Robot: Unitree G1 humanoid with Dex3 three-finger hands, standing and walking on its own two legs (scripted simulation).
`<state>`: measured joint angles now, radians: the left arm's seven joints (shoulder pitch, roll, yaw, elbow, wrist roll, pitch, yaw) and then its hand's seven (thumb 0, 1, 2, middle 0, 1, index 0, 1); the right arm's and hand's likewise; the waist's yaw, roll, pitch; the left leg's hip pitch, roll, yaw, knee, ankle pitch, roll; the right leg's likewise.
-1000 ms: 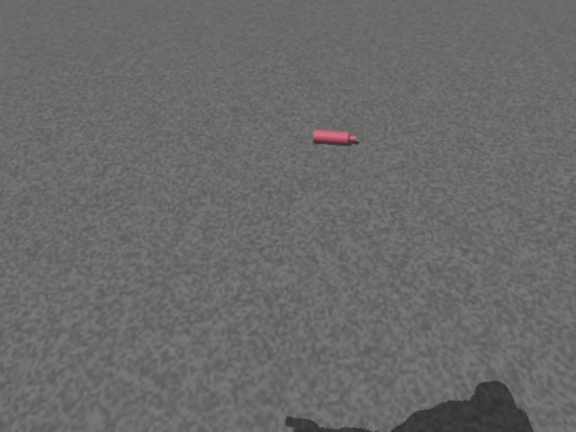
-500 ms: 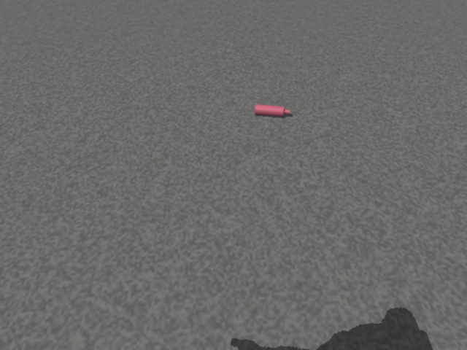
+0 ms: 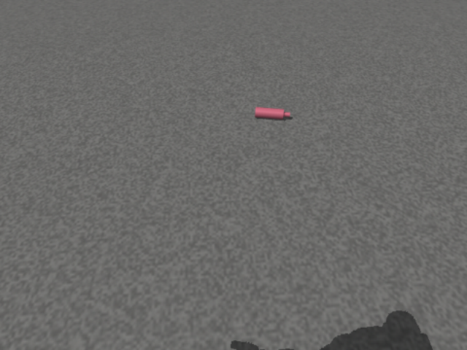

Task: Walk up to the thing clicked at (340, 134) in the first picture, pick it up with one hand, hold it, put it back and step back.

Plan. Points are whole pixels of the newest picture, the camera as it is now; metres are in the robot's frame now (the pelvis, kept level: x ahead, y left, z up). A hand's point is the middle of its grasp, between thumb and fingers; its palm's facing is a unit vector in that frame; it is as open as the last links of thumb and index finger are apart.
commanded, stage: stand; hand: left
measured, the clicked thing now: (272, 113) +1.62 -0.26 -0.75
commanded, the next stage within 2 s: walk up in 0.12 s
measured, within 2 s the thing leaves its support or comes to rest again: neither
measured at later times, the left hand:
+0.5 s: hand (139, 321) +0.20 +0.20 -0.15, palm faces -0.10 -0.89 -0.44, open 7.4 cm
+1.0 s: hand (182, 245) +0.38 +0.14 -0.18, palm faces -0.16 -0.93 -0.34, open 7.4 cm
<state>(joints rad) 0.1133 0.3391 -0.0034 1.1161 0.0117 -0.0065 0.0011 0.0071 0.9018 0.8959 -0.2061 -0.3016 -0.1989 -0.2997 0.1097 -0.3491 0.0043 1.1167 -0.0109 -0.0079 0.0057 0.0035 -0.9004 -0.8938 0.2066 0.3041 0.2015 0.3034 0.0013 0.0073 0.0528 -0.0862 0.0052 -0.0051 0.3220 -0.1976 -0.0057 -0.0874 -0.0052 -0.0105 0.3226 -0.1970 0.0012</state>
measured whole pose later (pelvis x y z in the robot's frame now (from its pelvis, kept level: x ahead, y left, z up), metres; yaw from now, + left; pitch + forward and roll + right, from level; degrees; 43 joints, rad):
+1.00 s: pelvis +0.32 -0.13 -0.03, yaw -9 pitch -1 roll +1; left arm 0.35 0.43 0.06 0.91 0.01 -0.05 -0.05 0.01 0.90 0.90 -0.21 -0.30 -0.20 -0.30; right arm 0.22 -0.41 -0.09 0.90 -0.05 -0.09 0.07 0.01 -0.90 -0.89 0.21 0.30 0.20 0.30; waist 0.04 -0.06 0.07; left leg -0.41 0.06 0.09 0.63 -0.19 0.00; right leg -0.11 -0.01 0.01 0.78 -0.49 -0.04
